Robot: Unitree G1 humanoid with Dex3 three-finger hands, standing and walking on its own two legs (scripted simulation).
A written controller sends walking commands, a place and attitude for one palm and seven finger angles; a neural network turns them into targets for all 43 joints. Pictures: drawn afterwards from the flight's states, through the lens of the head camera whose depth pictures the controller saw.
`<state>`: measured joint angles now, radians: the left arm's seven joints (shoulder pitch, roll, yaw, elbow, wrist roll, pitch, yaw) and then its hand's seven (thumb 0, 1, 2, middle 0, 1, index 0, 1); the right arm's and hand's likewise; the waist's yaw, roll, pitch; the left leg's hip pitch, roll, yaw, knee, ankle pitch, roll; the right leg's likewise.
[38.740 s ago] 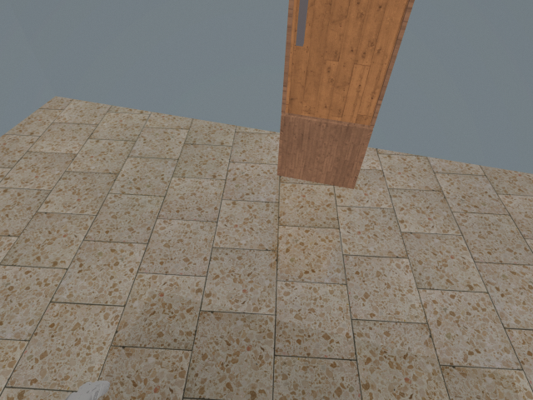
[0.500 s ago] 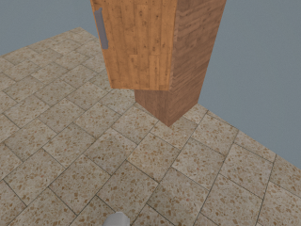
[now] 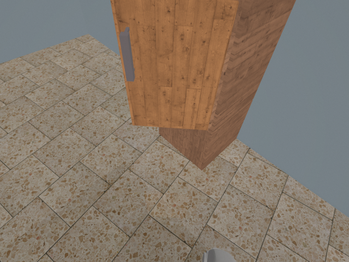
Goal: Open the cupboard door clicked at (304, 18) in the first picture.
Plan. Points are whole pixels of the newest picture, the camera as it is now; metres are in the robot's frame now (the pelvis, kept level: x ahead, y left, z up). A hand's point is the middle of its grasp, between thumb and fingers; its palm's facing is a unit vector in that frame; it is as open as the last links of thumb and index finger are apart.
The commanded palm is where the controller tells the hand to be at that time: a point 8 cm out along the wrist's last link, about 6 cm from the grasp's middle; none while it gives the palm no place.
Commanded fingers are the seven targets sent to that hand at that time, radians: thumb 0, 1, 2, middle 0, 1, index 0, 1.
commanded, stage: take the last steps up to it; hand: left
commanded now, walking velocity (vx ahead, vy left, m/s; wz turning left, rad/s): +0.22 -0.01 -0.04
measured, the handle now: (129, 55) +0.74 +0.22 +0.06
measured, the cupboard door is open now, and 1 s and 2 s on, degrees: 42 42 42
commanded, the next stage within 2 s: come to a stop and stand still in 0.18 s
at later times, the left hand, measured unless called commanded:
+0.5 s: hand (129, 235) +0.21 +0.14 -0.17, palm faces +0.03 -0.98 -0.22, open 7.1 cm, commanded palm none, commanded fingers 0.00 0.90 0.90 -0.20 -0.30 -0.20 -0.30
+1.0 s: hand out of the picture +0.14 +0.21 -0.18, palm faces +0.00 -0.98 -0.18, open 7.4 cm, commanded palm none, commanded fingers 0.00 0.90 0.90 -0.20 -0.30 -0.20 -0.30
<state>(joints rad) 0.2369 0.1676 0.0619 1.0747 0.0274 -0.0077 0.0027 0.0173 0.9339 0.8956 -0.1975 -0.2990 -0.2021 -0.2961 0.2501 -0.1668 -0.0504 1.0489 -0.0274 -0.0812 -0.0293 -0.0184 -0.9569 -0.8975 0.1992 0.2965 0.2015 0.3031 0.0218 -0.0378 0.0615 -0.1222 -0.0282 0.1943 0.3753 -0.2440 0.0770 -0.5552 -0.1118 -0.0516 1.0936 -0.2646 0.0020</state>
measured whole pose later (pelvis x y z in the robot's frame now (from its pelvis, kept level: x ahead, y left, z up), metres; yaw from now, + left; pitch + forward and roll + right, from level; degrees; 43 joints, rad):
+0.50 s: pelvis +0.13 -0.04 +0.00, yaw +0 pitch -1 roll +0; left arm 0.15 0.16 0.04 1.03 0.01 -0.02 0.04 -0.02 0.96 0.90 -0.20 -0.30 -0.21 -0.30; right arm 0.23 -0.14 -0.04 1.09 -0.01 0.03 -0.02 0.01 -0.92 -0.90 0.20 0.30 0.20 0.30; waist -0.01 0.01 0.08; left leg -0.40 0.04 0.03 0.84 -0.41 -0.04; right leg -0.23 -0.03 -0.15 0.47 -0.23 -0.05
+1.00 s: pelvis +0.12 +0.01 +0.00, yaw -3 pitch +1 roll -3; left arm 0.25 0.23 0.07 1.06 0.02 0.07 0.01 0.00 0.91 0.90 -0.20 -0.30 -0.20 -0.30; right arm 0.18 -0.14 -0.03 1.01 -0.03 0.00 -0.05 0.00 -0.93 -0.90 0.20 0.30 0.20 0.30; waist 0.00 -0.03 0.05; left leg -0.29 0.04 0.11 0.41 -0.14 0.07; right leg -0.37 -0.03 0.04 1.04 -0.40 0.05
